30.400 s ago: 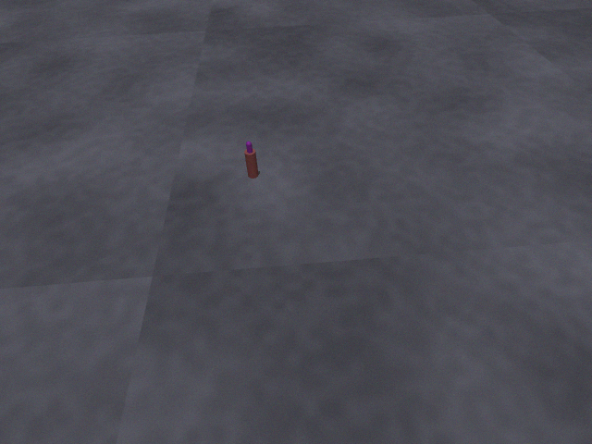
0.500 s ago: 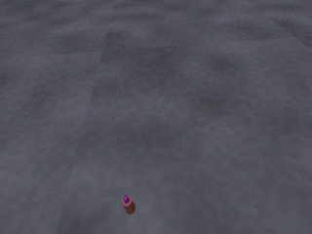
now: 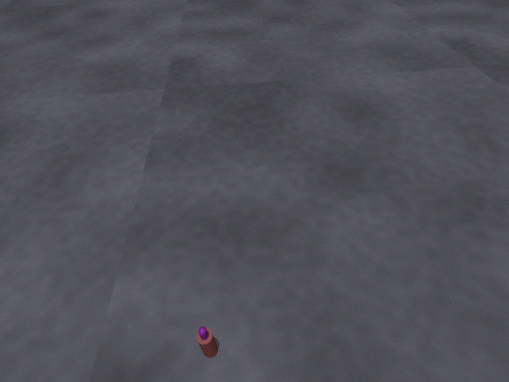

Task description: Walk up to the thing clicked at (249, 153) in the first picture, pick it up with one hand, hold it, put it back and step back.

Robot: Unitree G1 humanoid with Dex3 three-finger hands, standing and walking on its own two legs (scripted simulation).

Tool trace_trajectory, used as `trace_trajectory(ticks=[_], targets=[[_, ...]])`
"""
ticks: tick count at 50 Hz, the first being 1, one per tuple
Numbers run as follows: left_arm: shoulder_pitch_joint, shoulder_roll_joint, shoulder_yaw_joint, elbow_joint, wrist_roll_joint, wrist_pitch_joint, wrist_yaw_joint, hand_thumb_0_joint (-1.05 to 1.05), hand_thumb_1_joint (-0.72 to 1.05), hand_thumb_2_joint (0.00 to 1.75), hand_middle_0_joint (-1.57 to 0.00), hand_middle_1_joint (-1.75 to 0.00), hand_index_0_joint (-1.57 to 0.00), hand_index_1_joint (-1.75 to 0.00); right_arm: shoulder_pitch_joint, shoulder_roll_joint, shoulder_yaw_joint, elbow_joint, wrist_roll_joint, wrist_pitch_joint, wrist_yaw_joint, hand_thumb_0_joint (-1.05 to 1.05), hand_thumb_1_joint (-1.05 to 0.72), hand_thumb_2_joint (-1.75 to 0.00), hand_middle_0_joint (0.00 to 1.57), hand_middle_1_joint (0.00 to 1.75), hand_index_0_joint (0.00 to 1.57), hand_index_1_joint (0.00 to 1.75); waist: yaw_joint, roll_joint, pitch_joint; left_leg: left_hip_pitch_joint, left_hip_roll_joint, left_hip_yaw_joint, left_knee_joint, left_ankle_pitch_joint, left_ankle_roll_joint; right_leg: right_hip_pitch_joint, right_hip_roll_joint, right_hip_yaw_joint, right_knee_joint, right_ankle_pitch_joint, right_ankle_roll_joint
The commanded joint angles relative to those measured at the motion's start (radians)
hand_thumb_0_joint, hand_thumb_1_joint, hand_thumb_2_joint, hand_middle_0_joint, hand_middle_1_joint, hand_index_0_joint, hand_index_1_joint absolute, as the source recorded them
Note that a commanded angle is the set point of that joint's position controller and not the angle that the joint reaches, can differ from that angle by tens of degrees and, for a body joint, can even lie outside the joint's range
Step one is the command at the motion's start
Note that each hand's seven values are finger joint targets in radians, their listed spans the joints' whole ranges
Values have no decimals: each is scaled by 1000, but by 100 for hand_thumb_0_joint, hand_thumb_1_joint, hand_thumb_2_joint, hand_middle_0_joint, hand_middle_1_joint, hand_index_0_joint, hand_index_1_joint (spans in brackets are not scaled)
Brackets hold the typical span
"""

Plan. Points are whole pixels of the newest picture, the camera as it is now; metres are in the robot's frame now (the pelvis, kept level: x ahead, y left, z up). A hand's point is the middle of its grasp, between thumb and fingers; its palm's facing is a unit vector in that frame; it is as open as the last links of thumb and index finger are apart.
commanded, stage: stand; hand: left
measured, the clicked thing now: (206, 340) +0.42 +0.20 -0.68
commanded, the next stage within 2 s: step back in 0.18 s
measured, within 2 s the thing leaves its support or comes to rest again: neither
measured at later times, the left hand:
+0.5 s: hand out of the picture +0.08 +0.32 -0.18, palm faces -0.02 -0.93 -0.37, open 7.4 cm
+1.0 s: hand out of the picture -0.04 +0.31 -0.17, palm faces -0.10 -0.91 -0.41, open 7.4 cm
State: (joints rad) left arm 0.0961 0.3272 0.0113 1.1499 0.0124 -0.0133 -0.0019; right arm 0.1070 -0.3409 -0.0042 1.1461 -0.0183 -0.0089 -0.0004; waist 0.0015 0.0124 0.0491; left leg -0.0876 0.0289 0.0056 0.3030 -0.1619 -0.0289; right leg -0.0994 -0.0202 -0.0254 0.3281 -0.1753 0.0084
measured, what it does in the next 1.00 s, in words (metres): walks backwards: left foot, then right foot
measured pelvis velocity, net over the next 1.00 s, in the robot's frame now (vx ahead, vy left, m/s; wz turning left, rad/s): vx -0.15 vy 0.05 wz -0.08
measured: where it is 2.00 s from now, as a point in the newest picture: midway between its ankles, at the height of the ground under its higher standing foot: outside the picture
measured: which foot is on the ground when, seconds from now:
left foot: down 0.00-0.30, up 0.32-0.44, down 0.46-0.98, up 1.00-1.00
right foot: down 0.00-0.48, up 0.50-0.92, down 0.94-1.00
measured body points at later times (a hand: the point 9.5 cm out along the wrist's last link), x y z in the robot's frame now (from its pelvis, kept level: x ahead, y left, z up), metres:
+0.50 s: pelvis -0.05 +0.05 -0.03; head +0.02 +0.07 +0.42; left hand +0.08 +0.36 -0.16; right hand +0.01 -0.28 -0.14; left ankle -0.06 +0.14 -0.75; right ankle +0.00 -0.12 -0.74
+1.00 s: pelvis -0.15 +0.05 -0.03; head -0.10 +0.03 +0.42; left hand -0.03 +0.36 -0.14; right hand -0.05 -0.26 -0.16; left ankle -0.06 +0.13 -0.75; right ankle -0.16 -0.05 -0.75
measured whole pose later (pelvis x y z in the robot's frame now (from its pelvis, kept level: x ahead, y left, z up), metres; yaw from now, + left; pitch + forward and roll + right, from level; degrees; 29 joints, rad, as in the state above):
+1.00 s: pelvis -0.15 +0.05 -0.03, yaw -5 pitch -3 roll -1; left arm 0.15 0.35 0.07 0.89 0.03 0.05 -0.01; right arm 0.08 -0.37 -0.06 0.89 -0.01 0.04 -0.01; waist -0.01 0.06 0.19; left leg -0.37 0.01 0.06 0.66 -0.26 0.04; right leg -0.23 0.07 0.04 0.64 -0.35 -0.03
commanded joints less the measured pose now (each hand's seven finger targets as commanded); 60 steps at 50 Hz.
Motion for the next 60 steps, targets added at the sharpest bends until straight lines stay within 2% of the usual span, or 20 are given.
trace_trajectory(ticks=[1, 8, 9, 13, 16, 18, 20, 22, 24, 25, 26, 30, 36, 41, 44, 47, 49, 50, 55, 60], targets=[[-28, 209, 35, -54, 0, -21, 18, 0, 90, 90, -20, -30, -20, -30, -39, -201, -37, -52, 3, -17, -14, 0, -90, -90, 20, 30, 20, 30, 2, -6, -66, 2, 103, -79, -39, 114, 38, 6, -115, 91, -61, 138, -17], [-32, 217, 35, -57, 2, -20, 16, 0, 90, 90, -20, -30, -20, -30, -34, -192, -36, -51, 2, -15, -11, 0, -90, -90, 20, 30, 20, 30, -1, -15, -33, -25, 100, -81, -53, 35, 36, -18, -109, 94, -77, 29, -20], [-34, 295, 88, -86, -14, -9, 19, 0, 90, 90, -20, -30, -20, -30, -61, -255, -59, -71, 1, 3, -5, 0, -90, -90, 20, 30, 20, 30, -3, -26, 72, -114, 75, -90, 62, 147, 59, -98, -105, 124, -3, 213, -32], [-10, 309, 108, -144, -13, -1, 26, 0, 90, 90, -20, -30, -20, -30, -8, -211, -61, -116, 15, 18, -3, 0, -90, -90, 20, 30, 20, 30, -11, -99, -63, -99, -1, -14, 268, 91, 53, -74, -196, 193, 3, 333, -137], [-78, 321, 117, -217, 9, 7, 29, 0, 90, 90, -20, -30, -20, -30, 38, -210, -81, -140, 10, 42, 1, 0, -90, -90, 20, 30, 20, 30, -13, -196, -109, -157, -68, -25, 532, -326, 59, -118, -314, 282, 19, 340, -256], [-100, 314, 117, -252, 16, 14, 28, 0, 90, 90, -20, -30, -20, -30, 79, -211, -82, -154, 12, 48, 6, 0, -90, -90, 20, 30, 20, 30, -28, -222, -117, -168, -51, -49, 546, -360, 74, -147, -313, 250, 61, 334, -259], [-134, 291, 107, -284, 16, 23, 28, 0, 90, 90, -20, -30, -20, -30, 114, -216, -86, -165, 18, 40, 5, 0, -90, -90, 20, 30, 20, 30, -49, -214, -150, -157, -33, -44, 408, -230, 73, -105, -261, 198, 148, 348, -196], [-119, 261, 94, -307, 3, 42, 25, 0, 90, 90, -20, -30, -20, -30, 116, -241, -93, -182, 1, 27, -5, 0, -90, -90, 20, 30, 20, 30, -52, -61, -128, -116, 43, -96, 144, 189, 63, -143, -138, 117, 302, 209, -101], [-89, 191, 86, -318, -12, 58, 35, 0, 90, 90, -20, -30, -20, -30, 115, -335, -120, -192, -22, 18, -15, 0, -90, -90, 20, 30, 20, 30, -34, 180, -109, 92, 218, -370, 83, 658, 104, -429, 130, 115, 536, -369, -45], [-54, 202, 84, -308, -7, 66, 41, 0, 90, 90, -20, -30, -20, -30, 115, -332, -120, -201, -20, 17, -20, 0, -90, -90, 20, 30, 20, 30, -25, 106, -114, 65, 242, -332, 138, 752, 134, -410, 115, 180, 639, -423, -44], [-42, 196, 82, -309, -5, 67, 46, 0, 90, 90, -20, -30, -20, -30, 101, -345, -124, -225, -16, 18, -24, 0, -90, -90, 20, 30, 20, 30, -44, 164, -130, 34, 272, -385, 108, 705, 133, -409, 123, 209, 681, -436, -42], [14, 230, 89, -289, -14, 75, 45, 0, 90, 90, -20, -30, -20, -30, -22, -271, -110, -271, -19, 16, -44, 0, -90, -90, 20, 30, 20, 30, 25, 135, -103, 48, 149, -199, 138, 574, 65, -423, 113, 235, 761, -260, -35], [-3, 228, 101, -328, 3, 60, 38, 0, 90, 90, -20, -30, -20, -30, 57, -252, -121, -292, -7, 16, -47, 0, -90, -90, 20, 30, 20, 30, -35, 72, -79, 79, 206, -223, 155, 498, 189, -388, 88, 184, 661, -296, 6], [24, 226, 108, -336, 10, 54, 28, 0, 90, 90, -20, -30, -20, -30, 61, -271, -129, -312, -9, 16, -39, 0, -90, -90, 20, 30, 20, 30, -40, 89, -96, 61, 217, -247, 140, 337, 177, -304, 54, 129, 472, -290, -7], [94, 221, 112, -320, 17, 49, 19, 0, 90, 90, -20, -30, -20, -30, 6, -291, -131, -334, -6, 16, -33, 0, -90, -90, 20, 30, 20, 30, -9, 100, -130, -12, 257, -273, 141, 219, 229, -202, 31, 96, 360, -261, -30], [165, 229, 119, -302, 27, 33, 16, 0, 90, 90, -20, -30, -20, -30, -28, -268, -118, -337, 8, 20, -26, 0, -90, -90, 20, 30, 20, 30, 27, 1, -152, -129, 176, -191, 244, 141, 145, -54, -4, 154, 142, 0, -79], [95, 324, 142, -341, 21, 34, 12, 0, 90, 90, -20, -30, -20, -30, -70, -214, -103, -352, 16, 23, -24, 0, -90, -90, 20, 30, 20, 30, 27, -249, -49, -319, -77, -27, 476, -217, 35, -123, -232, 467, 27, 122, -248], [29, 361, 146, -383, 30, 29, 16, 0, 90, 90, -20, -30, -20, -30, -52, -219, -108, -340, 11, 33, -30, 0, -90, -90, 20, 30, 20, 30, 35, -321, -6, -297, -124, -64, 713, -448, 18, -251, -360, 586, -28, 129, -344], [-30, 255, 129, -431, 23, 27, 28, 0, 90, 90, -20, -30, -20, -30, 64, -226, -91, -293, 19, 30, -30, 0, -90, -90, 20, 30, 20, 30, -9, -110, -29, -345, -177, -151, 875, -328, 16, -152, -177, 280, 76, 341, -216], [72, 250, 131, -447, 29, 40, 32, 0, 90, 90, -20, -30, -20, -30, 56, -211, -74, -337, 18, 19, -43, 0, -90, -90, 20, 30, 20, 30, 45, -180, -116, -414, -99, -99, 621, -375, -1, 135, -198, 274, 145, 432, -233]])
